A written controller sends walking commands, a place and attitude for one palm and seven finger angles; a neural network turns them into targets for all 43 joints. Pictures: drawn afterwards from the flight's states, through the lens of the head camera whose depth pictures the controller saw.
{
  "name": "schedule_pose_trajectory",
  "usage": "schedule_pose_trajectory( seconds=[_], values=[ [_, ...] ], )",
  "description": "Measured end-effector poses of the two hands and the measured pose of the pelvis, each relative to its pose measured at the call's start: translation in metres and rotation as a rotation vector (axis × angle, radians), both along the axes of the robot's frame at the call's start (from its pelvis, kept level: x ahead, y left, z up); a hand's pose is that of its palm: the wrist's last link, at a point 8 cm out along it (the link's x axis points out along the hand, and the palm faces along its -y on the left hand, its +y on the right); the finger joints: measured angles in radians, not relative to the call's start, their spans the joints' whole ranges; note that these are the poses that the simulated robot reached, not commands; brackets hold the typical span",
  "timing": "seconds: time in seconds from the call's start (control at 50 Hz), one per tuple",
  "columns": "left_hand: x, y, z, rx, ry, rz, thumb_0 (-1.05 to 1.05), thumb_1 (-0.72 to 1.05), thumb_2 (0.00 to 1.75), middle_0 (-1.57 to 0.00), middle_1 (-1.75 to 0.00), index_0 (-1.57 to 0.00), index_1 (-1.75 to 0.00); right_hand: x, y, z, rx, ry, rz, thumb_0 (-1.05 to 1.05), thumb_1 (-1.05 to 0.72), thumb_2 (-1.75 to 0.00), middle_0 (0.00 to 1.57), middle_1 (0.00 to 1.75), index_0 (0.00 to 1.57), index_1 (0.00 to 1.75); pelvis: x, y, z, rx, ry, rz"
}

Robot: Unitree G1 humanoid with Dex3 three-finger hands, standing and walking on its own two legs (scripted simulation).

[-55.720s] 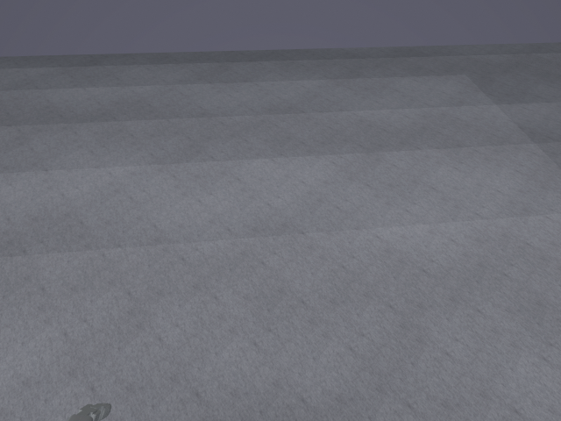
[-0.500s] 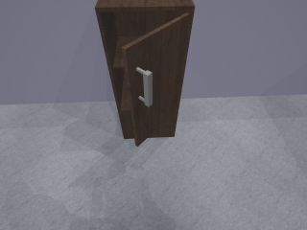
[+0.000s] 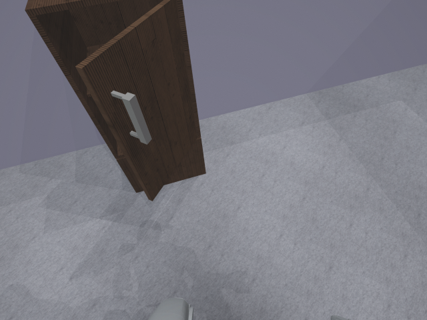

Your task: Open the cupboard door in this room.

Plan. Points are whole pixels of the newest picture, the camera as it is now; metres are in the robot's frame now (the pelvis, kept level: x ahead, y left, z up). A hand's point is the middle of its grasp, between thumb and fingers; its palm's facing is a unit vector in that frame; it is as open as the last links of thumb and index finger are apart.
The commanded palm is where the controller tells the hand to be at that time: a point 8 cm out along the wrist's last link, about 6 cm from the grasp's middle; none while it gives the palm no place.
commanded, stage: walk to a spot facing it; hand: left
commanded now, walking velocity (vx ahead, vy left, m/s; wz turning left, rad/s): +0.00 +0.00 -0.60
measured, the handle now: (131, 118) +0.56 +0.27 +0.00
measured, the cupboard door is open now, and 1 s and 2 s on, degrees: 46 46 46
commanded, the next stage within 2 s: none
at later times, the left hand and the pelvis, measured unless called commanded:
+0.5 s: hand (122, 309) +0.15 +0.23 -0.17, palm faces -0.22 -0.94 -0.24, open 7.4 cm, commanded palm none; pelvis +0.02 +0.03 +0.00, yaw -17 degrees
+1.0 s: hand (190, 258) +0.26 +0.09 -0.16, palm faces -0.58 -0.80 -0.17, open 7.4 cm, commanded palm none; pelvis +0.06 -0.01 +0.00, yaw -36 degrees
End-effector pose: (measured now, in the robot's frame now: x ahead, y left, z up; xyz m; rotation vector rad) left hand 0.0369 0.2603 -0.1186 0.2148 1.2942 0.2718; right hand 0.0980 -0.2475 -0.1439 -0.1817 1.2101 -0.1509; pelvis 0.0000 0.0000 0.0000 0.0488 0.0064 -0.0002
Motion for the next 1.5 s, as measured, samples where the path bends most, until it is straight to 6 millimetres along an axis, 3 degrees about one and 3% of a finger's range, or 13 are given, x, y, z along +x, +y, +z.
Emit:
schedule_pose_trajectory(
  seconds=[0.16,0.28,0.38,0.48,0.6,0.66,0.8,0.94,1.08,1.2,1.3,1.42,1.5],
  values=[
    [0.013,-0.004,-0.005,-0.042,0.025,-0.072,0.01,0.9,0.9,-0.2,-0.3,-0.21,-0.3,0.025,0.005,0.018,-0.012,-0.106,-0.052,0.0,-0.91,-0.89,0.2,0.3,0.2,0.3,0.006,0.008,0.004,-0.007,0.015,-0.095],
    [0.03,0.012,-0.019,-0.07,0.043,-0.125,0.01,0.9,0.9,-0.2,-0.3,-0.21,-0.3,0.022,0.019,0.026,-0.039,-0.145,-0.097,0.0,-0.91,-0.89,0.2,0.3,0.2,0.3,0.012,0.026,-0.001,-0.023,0.03,-0.157],
    [0.063,0.027,-0.03,-0.079,0.022,-0.2,0.01,0.9,0.9,-0.2,-0.3,-0.21,-0.3,-0.012,0.026,0.021,-0.077,-0.097,-0.12,0.0,-0.91,-0.89,0.2,0.3,0.2,0.3,0.014,0.036,-0.008,-0.043,0.03,-0.21],
    [0.106,0.018,-0.019,-0.075,-0.018,-0.295,0.01,0.9,0.9,-0.19,-0.3,-0.2,-0.3,-0.067,0.027,0.017,-0.062,0.014,-0.202,0.0,-0.91,-0.89,0.2,0.3,0.2,0.3,0.015,0.032,-0.003,-0.062,0.024,-0.277],
    [0.159,-0.019,-0.018,-0.042,-0.088,-0.462,0.01,0.9,0.9,-0.19,-0.3,-0.2,-0.3,-0.133,0.008,-0.008,-0.024,0.101,-0.362,0.0,-0.9,-0.89,0.2,0.3,0.2,0.3,0.017,0.011,-0.019,-0.043,0.02,-0.367],
    [0.172,-0.037,-0.016,-0.027,-0.103,-0.511,0.01,0.9,0.9,-0.19,-0.3,-0.2,-0.3,-0.154,-0.002,-0.014,-0.027,0.148,-0.428,0.01,-0.91,-0.89,0.2,0.3,0.2,0.3,0.016,0.008,-0.021,-0.052,0.012,-0.397],
    [0.191,-0.068,-0.017,-0.069,-0.075,-0.597,0.01,0.9,0.9,-0.2,-0.3,-0.21,-0.3,-0.154,-0.006,0.009,-0.062,0.086,-0.524,0.01,-0.91,-0.89,0.2,0.3,0.2,0.3,0.026,0.009,-0.009,-0.028,0.018,-0.489],
    [0.226,-0.098,-0.024,-0.15,-0.062,-0.695,0.01,0.9,0.9,-0.2,-0.3,-0.21,-0.3,-0.161,0.021,0.018,-0.067,0.044,-0.59,0.0,-0.91,-0.89,0.2,0.3,0.2,0.3,0.048,0.006,-0.008,-0.055,0.032,-0.584],
    [0.275,-0.17,-0.007,-0.19,-0.099,-0.828,0.01,0.9,0.9,-0.19,-0.3,-0.2,-0.3,-0.198,0.048,0.02,0.027,0.168,-0.722,0.0,-0.91,-0.89,0.2,0.3,0.2,0.3,0.068,-0.026,0.003,-0.055,0.051,-0.688],
    [0.315,-0.253,-0.016,-0.178,-0.166,-0.961,0.01,0.9,0.9,-0.19,-0.3,-0.2,-0.3,-0.228,0.043,-0.006,0.117,0.264,-0.852,0.0,-0.91,-0.89,0.2,0.3,0.2,0.3,0.081,-0.076,-0.02,-0.028,0.042,-0.765],
    [0.313,-0.275,-0.017,-0.148,-0.125,-0.956,0.01,0.9,0.9,-0.2,-0.3,-0.2,-0.3,-0.2,-0.01,-0.007,0.094,0.237,-0.888,0.01,-0.91,-0.89,0.2,0.3,0.2,0.3,0.098,-0.103,-0.013,-0.047,0.03,-0.806],
    [0.305,-0.277,-0.022,-0.129,0.046,-0.944,0.01,0.9,0.9,-0.2,-0.3,-0.21,-0.3,-0.115,-0.096,0.014,-0.006,0.018,-0.881,0.01,-0.91,-0.89,0.2,0.3,0.2,0.3,0.134,-0.137,-0.001,-0.037,0.04,-0.868],
    [0.317,-0.279,-0.033,-0.127,0.125,-0.912,0.01,0.9,0.9,-0.2,-0.3,-0.21,-0.3,-0.054,-0.143,0.022,-0.063,-0.09,-0.851,0.01,-0.91,-0.89,0.2,0.3,0.2,0.3,0.169,-0.159,-0.005,-0.05,0.035,-0.898]
  ],
)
